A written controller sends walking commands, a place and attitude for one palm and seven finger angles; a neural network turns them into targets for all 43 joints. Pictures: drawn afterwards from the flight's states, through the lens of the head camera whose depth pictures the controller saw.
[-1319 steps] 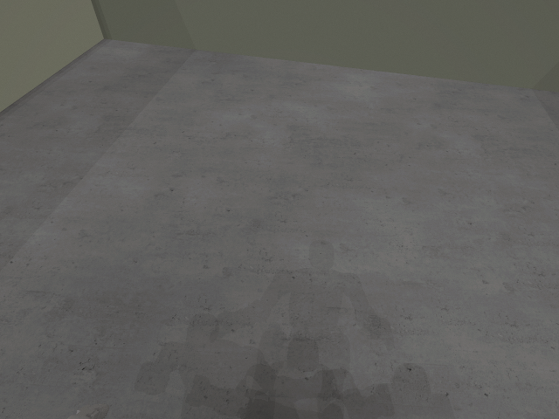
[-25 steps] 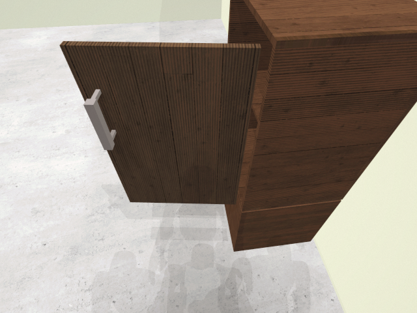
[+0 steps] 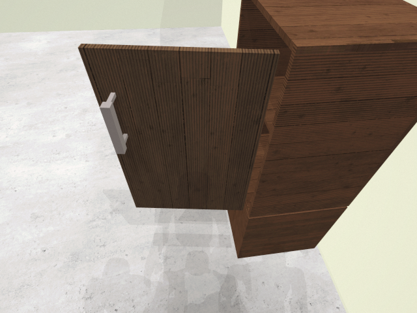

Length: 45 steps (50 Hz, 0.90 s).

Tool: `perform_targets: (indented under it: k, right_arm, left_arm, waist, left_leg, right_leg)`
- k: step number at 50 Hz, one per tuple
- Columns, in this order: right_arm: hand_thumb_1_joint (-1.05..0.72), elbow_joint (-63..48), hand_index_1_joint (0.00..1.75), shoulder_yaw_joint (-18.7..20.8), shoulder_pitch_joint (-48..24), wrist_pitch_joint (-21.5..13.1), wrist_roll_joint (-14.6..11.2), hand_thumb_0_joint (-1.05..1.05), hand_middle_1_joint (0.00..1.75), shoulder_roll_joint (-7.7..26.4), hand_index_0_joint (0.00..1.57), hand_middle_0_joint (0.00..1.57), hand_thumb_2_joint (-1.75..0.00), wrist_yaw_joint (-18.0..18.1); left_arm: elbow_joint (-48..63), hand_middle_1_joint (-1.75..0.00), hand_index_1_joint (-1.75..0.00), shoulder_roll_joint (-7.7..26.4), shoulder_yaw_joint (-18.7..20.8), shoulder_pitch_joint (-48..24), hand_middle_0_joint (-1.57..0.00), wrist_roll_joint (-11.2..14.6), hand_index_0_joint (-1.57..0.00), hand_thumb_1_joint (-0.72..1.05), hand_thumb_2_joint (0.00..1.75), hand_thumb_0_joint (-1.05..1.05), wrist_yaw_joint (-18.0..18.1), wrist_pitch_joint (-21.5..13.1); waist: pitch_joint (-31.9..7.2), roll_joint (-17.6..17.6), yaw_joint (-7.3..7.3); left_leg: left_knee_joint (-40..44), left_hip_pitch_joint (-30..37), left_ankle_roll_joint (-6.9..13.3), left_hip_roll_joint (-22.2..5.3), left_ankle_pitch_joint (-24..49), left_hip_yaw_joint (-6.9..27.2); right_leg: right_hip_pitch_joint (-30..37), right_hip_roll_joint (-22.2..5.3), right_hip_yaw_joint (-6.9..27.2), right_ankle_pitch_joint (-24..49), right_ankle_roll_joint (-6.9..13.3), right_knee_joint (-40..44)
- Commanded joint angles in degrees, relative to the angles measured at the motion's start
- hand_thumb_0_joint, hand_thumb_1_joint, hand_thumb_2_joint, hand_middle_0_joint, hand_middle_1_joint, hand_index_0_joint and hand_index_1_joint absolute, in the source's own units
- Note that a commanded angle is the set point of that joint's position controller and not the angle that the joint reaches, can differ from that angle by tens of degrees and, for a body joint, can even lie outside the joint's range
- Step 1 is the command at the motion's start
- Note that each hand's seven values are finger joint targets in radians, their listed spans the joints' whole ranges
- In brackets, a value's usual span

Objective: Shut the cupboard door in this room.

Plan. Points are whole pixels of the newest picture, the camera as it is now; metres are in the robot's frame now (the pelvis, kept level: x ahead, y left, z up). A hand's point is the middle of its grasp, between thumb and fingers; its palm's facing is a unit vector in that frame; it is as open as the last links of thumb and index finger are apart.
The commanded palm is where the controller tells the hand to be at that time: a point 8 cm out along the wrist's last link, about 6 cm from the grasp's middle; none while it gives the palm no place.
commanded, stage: look again from close up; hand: left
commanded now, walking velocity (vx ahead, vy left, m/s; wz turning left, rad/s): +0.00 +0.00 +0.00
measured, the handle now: (116, 124) +0.49 +0.25 +0.08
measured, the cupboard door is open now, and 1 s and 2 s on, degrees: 81 81 81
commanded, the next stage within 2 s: raise the hand and make a fist in 0.16 s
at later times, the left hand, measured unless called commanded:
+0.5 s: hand (108, 268) +0.19 +0.20 +0.01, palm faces +0.16 -0.99 -0.04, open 7.0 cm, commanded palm +0.10 +0.25 -0.05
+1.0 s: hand (108, 283) +0.17 +0.19 +0.00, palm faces +0.04 -1.00 -0.03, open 4.6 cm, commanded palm +0.13 +0.24 +0.01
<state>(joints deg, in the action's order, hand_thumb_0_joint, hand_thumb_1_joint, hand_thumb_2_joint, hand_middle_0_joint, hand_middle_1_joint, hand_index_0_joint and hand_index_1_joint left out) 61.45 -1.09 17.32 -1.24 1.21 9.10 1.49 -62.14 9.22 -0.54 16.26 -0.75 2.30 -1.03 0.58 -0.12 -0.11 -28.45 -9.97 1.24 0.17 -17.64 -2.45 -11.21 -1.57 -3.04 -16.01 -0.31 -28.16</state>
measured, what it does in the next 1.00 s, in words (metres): lowers itself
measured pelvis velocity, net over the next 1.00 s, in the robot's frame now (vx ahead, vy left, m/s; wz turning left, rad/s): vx -0.03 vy -0.02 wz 0.05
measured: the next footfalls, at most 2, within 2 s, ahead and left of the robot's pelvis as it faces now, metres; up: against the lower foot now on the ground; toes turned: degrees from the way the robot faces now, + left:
none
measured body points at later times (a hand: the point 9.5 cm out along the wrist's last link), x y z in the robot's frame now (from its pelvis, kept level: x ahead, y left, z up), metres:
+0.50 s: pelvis -0.02 +0.01 -0.03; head -0.01 +0.01 +0.42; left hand +0.18 +0.25 +0.01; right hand +0.12 -0.24 -0.12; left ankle -0.02 +0.10 -0.74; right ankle +0.00 -0.10 -0.74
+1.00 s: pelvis -0.03 -0.02 -0.06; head +0.01 -0.02 +0.38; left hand +0.16 +0.25 +0.00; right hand +0.15 -0.23 -0.14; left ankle -0.03 +0.10 -0.74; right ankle -0.01 -0.10 -0.74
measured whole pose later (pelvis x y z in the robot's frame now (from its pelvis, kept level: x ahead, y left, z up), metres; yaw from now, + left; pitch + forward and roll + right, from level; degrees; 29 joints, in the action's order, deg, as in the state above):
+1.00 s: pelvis -0.03 -0.02 -0.06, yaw +3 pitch +11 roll -1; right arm 30.3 -2.8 15.4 -13.1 -1.7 11.3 3.5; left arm 3.1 15.5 11.9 22.4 18.3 -17.3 -14.6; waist -6.3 -1.5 -0.2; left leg -59.4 -42.0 -0.2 -0.8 -28.0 1.7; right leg -41.5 1.1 -6.6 -26.0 3.3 -56.7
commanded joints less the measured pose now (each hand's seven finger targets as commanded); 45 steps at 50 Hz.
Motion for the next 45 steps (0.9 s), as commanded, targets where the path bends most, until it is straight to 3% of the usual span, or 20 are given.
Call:
perform_targets:
  k: [1, 12, 13, 14, 15, 16, 17, 18, 19, 20, 23, 24, 26, 29, 31, 34, 36, 38, 41, 45]
  right_arm:
    - [-0.90, -2.0, 0.30, 0.9, 2.5, -1.3, -0.4, 0.00, 0.30, 5.5, 0.20, 0.20, -0.90, 0.2]
    - [-0.90, -0.2, 0.30, 1.0, 1.4, -1.3, -0.5, 0.00, 0.30, 7.1, 0.20, 0.20, -0.90, 0.3]
    - [-0.90, -3.5, 0.30, 1.5, -2.0, -1.3, -1.3, 0.00, 0.30, 8.5, 0.20, 0.20, -0.90, 0.1]
    - [-0.90, -18.2, 0.30, 5.0, 4.9, -13.0, -1.5, 0.00, 0.30, 21.1, 0.20, 0.20, -0.90, 5.0]
    - [-0.90, -18.3, 0.30, 0.5, -1.2, -17.7, -5.8, 0.00, 0.30, 12.8, 0.20, 0.20, -0.90, 5.9]
    - [-0.90, -19.7, 0.30, 1.6, -4.4, -19.8, -3.9, 0.00, 0.30, 10.9, 0.20, 0.20, -0.90, 4.0]
    - [-0.90, -18.8, 0.30, 2.9, -2.4, -21.0, -3.4, 0.00, 0.30, 9.3, 0.20, 0.20, -0.90, 1.7]
    - [-0.90, -21.0, 0.30, 4.7, -2.7, -21.2, -2.9, 0.00, 0.30, 10.7, 0.20, 0.20, -0.90, 0.4]
    - [-0.90, -23.2, 0.30, 5.2, -3.7, -21.5, -2.2, 0.00, 0.30, 11.4, 0.20, 0.20, -0.90, -0.4]
    - [-0.90, -25.2, 0.30, 5.4, -4.5, -21.2, -1.7, 0.00, 0.30, 11.6, 0.20, 0.20, -0.90, -1.0]
    - [-0.90, -29.9, 0.30, 6.7, -6.5, -19.7, -1.4, 0.00, 0.30, 11.3, 0.20, 0.20, -0.90, -2.6]
    - [-0.90, -31.3, 0.30, 7.2, -7.7, -19.6, -1.1, 0.00, 0.30, 11.5, 0.20, 0.20, -0.90, -2.8]
    - [-0.90, -35.7, 0.30, 7.6, -9.0, -18.8, -1.8, 0.00, 0.30, 11.9, 0.20, 0.20, -0.90, -3.1]
    - [-0.90, -42.5, 0.30, 6.3, -11.5, -17.4, -3.1, 0.00, 0.30, 12.5, 0.20, 0.20, -0.90, -1.6]
    - [-0.90, -43.4, 0.30, 5.8, -9.7, -17.2, -3.1, 0.00, 0.30, 12.0, 0.20, 0.20, -0.90, -0.3]
    - [-0.90, -43.0, 0.30, 5.0, -7.0, -17.5, -2.8, 0.00, 0.30, 11.5, 0.20, 0.20, -0.90, 0.9]
    - [-0.90, -41.9, 0.30, 4.1, -6.0, -17.7, -2.5, 0.00, 0.30, 12.0, 0.20, 0.20, -0.90, 1.7]
    - [-0.90, -40.3, 0.30, 3.7, -5.7, -17.8, -2.9, 0.00, 0.30, 12.2, 0.20, 0.20, -0.90, 2.4]
    - [-0.90, -39.8, 0.30, 3.1, -5.8, -17.2, -3.7, 0.00, 0.30, 12.3, 0.20, 0.20, -0.90, 3.2]
    - [-0.90, -41.6, 0.30, 2.9, -6.4, -15.8, -4.0, 0.00, 0.30, 10.9, 0.20, 0.20, -0.90, 3.3]
  left_arm:
    - [2.2, -0.30, -0.30, 5.2, 1.1, 2.7, -0.20, 0.1, -0.20, 0.90, 0.90, 0.00, -0.1, -0.3]
    - [1.6, -0.30, -0.30, 6.6, 1.1, 1.7, -0.20, 0.2, -0.20, 0.90, 0.90, 0.00, 0.0, 0.0]
    - [-0.4, -0.30, -0.30, 6.9, 0.8, 5.6, -0.20, -0.5, -0.20, 0.90, 0.90, 0.00, 2.2, -0.9]
    - [95.2, -0.30, -0.30, 44.7, 29.5, -47.1, -0.20, 4.8, -0.20, 0.90, 0.90, 0.00, 3.8, -16.5]
    - [74.3, -0.32, -0.32, 11.8, 2.3, -2.0, -0.22, 5.9, -0.22, 0.90, 0.90, 0.00, 4.3, -11.1]
    - [74.6, -0.34, -0.34, -1.1, -1.1, 12.5, -0.24, 10.2, -0.24, 0.90, 0.90, 0.00, 4.5, -3.7]
    - [70.9, -0.36, -0.36, 0.0, -1.4, 6.2, -0.25, 8.9, -0.25, 0.90, 0.90, 0.00, 4.3, -3.6]
    - [69.5, -0.38, -0.38, 0.8, 1.0, 2.7, -0.27, 9.4, -0.27, 0.90, 0.90, 0.00, 3.2, -5.6]
    - [65.7, -0.40, -0.40, 3.1, 4.9, 6.2, -0.29, 9.6, -0.29, 0.90, 0.90, 0.00, 1.7, -8.9]
    - [60.8, -0.42, -0.42, 3.1, 7.1, 12.7, -0.31, 10.5, -0.31, 0.90, 0.90, 0.00, -0.5, -12.7]
    - [53.0, -0.48, -0.48, 1.2, 11.6, 23.7, -0.36, 14.4, -0.36, 0.90, 0.90, 0.00, -12.0, -27.7]
    - [53.2, -0.50, -0.50, 1.3, 11.8, 24.4, -0.38, 15.5, -0.38, 0.90, 0.90, 0.00, -16.5, -32.9]
    - [53.5, -0.54, -0.54, 6.2, 15.6, 24.2, -0.42, 16.6, -0.42, 0.90, 0.90, 0.00, -22.2, -35.9]
    - [65.0, -0.60, -0.60, 10.4, 17.6, 14.5, -0.47, 19.8, -0.47, 0.90, 0.90, 0.00, -23.0, -30.2]
    - [74.0, -0.64, -0.64, 13.1, 19.0, 5.2, -0.51, 20.4, -0.51, 0.90, 0.90, 0.00, -20.2, -29.1]
    - [85.9, -0.70, -0.70, 12.3, 15.5, -0.9, -0.57, 18.8, -0.57, 0.90, 0.90, 0.00, -16.9, -31.6]
    - [87.7, -0.74, -0.74, 11.7, 12.0, -4.2, -0.60, 17.7, -0.60, 0.90, 0.90, 0.00, -16.9, -32.5]
    - [83.0, -0.78, -0.78, 11.8, 11.1, -2.4, -0.64, 17.8, -0.64, 0.90, 0.90, 0.00, -18.6, -31.3]
    - [75.1, -0.84, -0.84, 13.8, 13.2, 1.0, -0.69, 18.6, -0.69, 0.90, 0.90, 0.00, -21.4, -25.0]
    - [75.8, -0.92, -0.92, 15.3, 18.8, 5.5, -0.77, 20.5, -0.77, 0.90, 0.90, 0.00, -21.0, -17.1]
  waist:
    - [4.2, -0.9, -0.52]
    - [2.6, -1.0, -0.51]
    - [3.3, 3.2, -1.51]
    - [-20.5, -4.1, 8.52]
    - [-26.7, -22.3, 2.96]
    - [-21.4, -21.0, 0.84]
    - [-7.8, -10.4, 2.49]
    - [0.5, -7.9, 3.24]
    - [2.6, -3.5, 2.15]
    - [1.7, 3.8, 1.07]
    - [-4.9, 16.4, -2.33]
    - [-8.0, 17.2, -2.84]
    - [-10.6, 7.5, -4.72]
    - [-14.6, -1.4, -4.42]
    - [-16.8, -0.7, -2.04]
    - [-18.7, -4.3, 0.66]
    - [-16.9, -2.4, 3.35]
    - [-14.3, -2.7, 3.75]
    - [-12.7, -2.8, 2.24]
    - [-17.1, -0.7, -1.27]
  left_leg:
    - [8.9, -5.6, 1.3, -5.9, 11.4, 6.6]
    - [8.9, -1.5, 1.1, -5.9, 18.4, 5.8]
    - [-1.5, -3.0, -0.5, -7.4, 32.1, 4.6]
    - [-5.4, 15.3, -1.7, -6.3, 44.6, 8.6]
    - [-3.6, 23.1, -3.1, -6.1, 43.9, 10.5]
    - [1.1, 13.6, -5.7, -5.4, 45.5, 9.8]
    - [3.2, 1.3, -4.7, -4.9, 37.4, 8.0]
    - [0.0, -5.7, -4.8, -3.5, 28.0, 8.1]
    - [-3.6, -11.5, -4.9, -2.1, 19.3, 8.1]
    - [-7.1, -17.0, -4.7, -0.5, 11.0, 7.3]
    - [-18.2, -26.5, -3.7, 1.4, 11.2, 4.2]
    - [-21.9, -30.3, -3.5, 1.9, 9.2, 3.4]
    - [-24.2, -34.2, -2.9, 2.7, 4.5, 1.9]
    - [-24.8, -35.4, -1.2, 3.2, -3.8, 1.1]
    - [-27.3, -37.5, -0.3, 2.4, -8.0, 2.2]
    - [-28.6, -33.3, 0.7, 1.2, -7.1, 3.6]
    - [-29.6, -33.6, 1.3, 0.5, -7.4, 4.4]
    - [-29.8, -34.8, 1.2, 0.2, -8.1, 4.6]
    - [-28.7, -36.1, 1.0, 0.3, -7.2, 4.6]
    - [-25.5, -33.9, 0.3, 0.8, -2.2, 4.4]
  right_leg:
    - [2.4, -3.8, 3.9, 7.4, 2.2, 3.6]
    - [3.5, -4.5, 3.7, 10.8, 1.5, 3.5]
    - [0.5, -6.5, 5.8, 28.8, 0.8, 2.9]
    - [1.2, 0.1, 0.1, 27.0, 1.0, -12.9]
    - [-11.2, 2.7, -2.4, 0.2, 0.6, -21.2]
    - [-9.6, 2.0, -2.3, -4.4, 1.3, -24.2]
    - [-14.7, 1.1, -1.5, -4.6, 0.9, -18.8]
    - [-16.5, 1.0, -2.3, -2.9, 1.3, -13.5]
    - [-17.1, 0.9, -3.1, -0.7, 1.8, -9.4]
    - [-18.4, 1.3, -3.6, -0.2, 2.2, -8.0]
    - [-22.5, 1.7, -2.3, 6.5, 2.5, -18.2]
    - [-23.8, 1.4, -0.9, 6.9, 2.2, -21.9]
    - [-24.8, 0.6, 2.3, 1.6, 2.9, -24.5]
    - [-26.1, 0.6, 5.1, -11.7, 2.8, -22.5]
    - [-27.8, 0.4, 8.4, -20.2, 1.9, -20.2]
    - [-28.7, 0.9, 8.6, -18.9, 1.9, -19.1]
    - [-30.5, 1.5, 8.1, -18.4, 1.7, -19.3]
    - [-30.2, 1.5, 8.5, -19.1, 1.6, -18.1]
    - [-26.4, 0.9, 9.7, -19.2, 1.2, -15.5]
    - [-17.1, -0.9, 10.2, -10.9, -0.2, -13.8]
